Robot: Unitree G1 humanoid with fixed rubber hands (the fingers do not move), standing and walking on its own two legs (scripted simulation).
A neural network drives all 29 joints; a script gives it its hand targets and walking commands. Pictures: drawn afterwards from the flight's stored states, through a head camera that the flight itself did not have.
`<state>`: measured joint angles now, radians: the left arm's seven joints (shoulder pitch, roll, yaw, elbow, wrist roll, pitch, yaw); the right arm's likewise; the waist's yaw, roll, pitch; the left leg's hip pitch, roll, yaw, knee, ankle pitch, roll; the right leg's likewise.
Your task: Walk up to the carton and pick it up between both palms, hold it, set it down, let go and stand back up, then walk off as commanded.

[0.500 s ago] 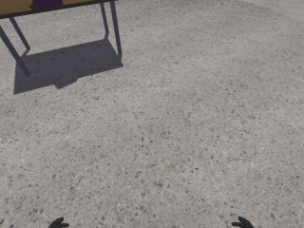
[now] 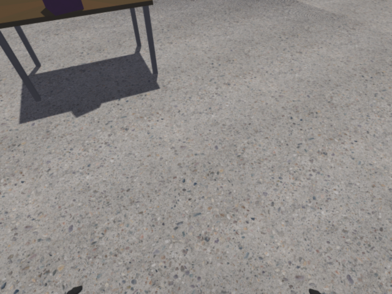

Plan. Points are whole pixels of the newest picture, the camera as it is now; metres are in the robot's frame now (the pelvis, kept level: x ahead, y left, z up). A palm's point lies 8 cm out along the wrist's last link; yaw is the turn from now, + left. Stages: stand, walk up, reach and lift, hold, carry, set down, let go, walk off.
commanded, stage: stand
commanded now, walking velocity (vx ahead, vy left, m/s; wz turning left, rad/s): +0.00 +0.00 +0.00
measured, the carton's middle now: out of the picture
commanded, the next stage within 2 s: none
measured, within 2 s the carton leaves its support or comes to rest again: neither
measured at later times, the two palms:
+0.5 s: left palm out of the picture +0.09 +0.29 -0.11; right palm out of the picture +0.10 -0.26 -0.12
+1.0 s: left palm out of the picture +0.10 +0.29 -0.11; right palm out of the picture +0.10 -0.26 -0.12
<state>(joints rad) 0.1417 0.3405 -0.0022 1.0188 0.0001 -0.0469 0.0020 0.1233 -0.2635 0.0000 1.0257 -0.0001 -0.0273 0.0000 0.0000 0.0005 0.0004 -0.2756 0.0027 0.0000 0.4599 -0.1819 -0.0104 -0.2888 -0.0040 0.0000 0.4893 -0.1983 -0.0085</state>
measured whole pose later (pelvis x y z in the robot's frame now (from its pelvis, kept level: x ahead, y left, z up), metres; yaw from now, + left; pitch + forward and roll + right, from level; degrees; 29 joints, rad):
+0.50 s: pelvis +0.01 +0.00 +0.00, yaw +0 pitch +1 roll +1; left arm 0.14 0.34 0.00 1.03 0.00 -0.05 0.00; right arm 0.12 -0.26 0.00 1.04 0.00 -0.03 0.00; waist 0.00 0.00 -0.01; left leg -0.27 0.00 0.00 0.44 -0.18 -0.01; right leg -0.29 0.00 0.00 0.47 -0.20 -0.01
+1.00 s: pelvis +0.01 +0.00 +0.00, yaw +0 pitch +1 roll +1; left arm 0.14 0.34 0.00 1.04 0.00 -0.05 0.00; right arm 0.12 -0.26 0.00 1.05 0.00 -0.03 0.00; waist 0.00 0.00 -0.02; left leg -0.26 0.00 0.00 0.42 -0.18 -0.01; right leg -0.28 0.00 0.00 0.46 -0.20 -0.01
